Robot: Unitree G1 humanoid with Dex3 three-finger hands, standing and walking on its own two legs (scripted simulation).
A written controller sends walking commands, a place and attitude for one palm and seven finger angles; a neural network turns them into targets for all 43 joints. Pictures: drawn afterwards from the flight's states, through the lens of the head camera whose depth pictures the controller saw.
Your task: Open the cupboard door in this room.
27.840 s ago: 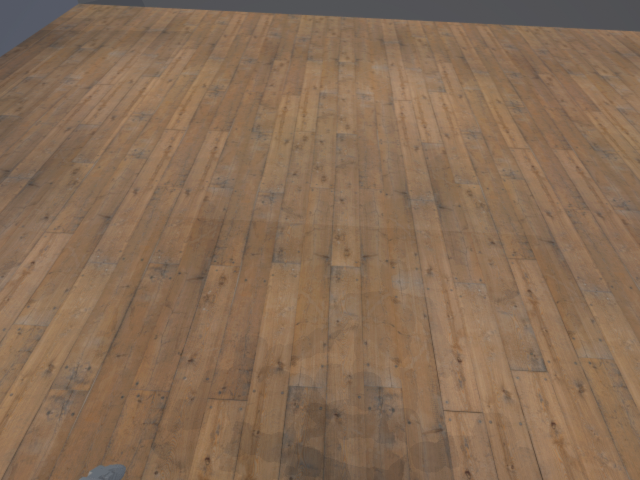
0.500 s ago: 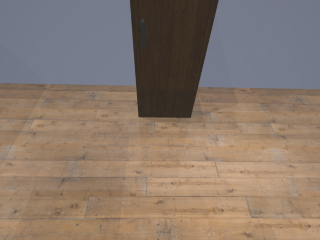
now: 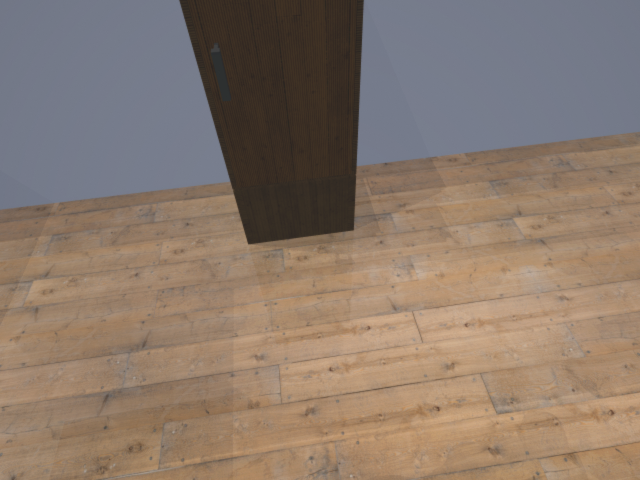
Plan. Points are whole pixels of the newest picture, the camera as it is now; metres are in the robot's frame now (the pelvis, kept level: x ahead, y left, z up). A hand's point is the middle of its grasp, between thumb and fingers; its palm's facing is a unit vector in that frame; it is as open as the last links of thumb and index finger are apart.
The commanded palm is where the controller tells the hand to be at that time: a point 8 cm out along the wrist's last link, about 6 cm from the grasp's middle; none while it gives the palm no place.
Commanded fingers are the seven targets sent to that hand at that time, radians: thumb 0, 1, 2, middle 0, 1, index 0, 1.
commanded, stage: walk to a spot facing it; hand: left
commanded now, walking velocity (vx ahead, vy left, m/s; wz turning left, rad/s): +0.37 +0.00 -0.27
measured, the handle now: (221, 72) +1.05 +0.32 +0.00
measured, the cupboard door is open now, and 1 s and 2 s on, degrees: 0 0 0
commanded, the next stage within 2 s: turn to face it in 0.32 s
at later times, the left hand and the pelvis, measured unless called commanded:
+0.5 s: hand out of the picture +0.11 +0.14 -0.17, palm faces +0.06 -0.99 -0.13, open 7.4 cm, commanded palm none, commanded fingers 0.00 0.90 0.90 -0.20 -0.30 -0.20 -0.30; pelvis +0.18 +0.00 +0.00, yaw -3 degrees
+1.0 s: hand (234, 330) +0.38 +0.19 -0.16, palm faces +0.08 -0.97 -0.22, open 7.4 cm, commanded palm none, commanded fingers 0.00 0.90 0.90 -0.20 -0.30 -0.20 -0.30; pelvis +0.29 +0.00 +0.01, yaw +4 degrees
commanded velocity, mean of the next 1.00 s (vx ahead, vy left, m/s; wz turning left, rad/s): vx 0.12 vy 0.00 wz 0.16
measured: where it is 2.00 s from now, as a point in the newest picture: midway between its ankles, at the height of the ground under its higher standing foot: (325, 391)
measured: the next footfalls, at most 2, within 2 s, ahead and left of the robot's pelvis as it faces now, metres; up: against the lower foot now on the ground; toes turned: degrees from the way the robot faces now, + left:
left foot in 0.54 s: +0.34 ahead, +0.10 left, +0.00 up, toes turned +5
right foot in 1.02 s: +0.34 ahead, -0.12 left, +0.00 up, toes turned +1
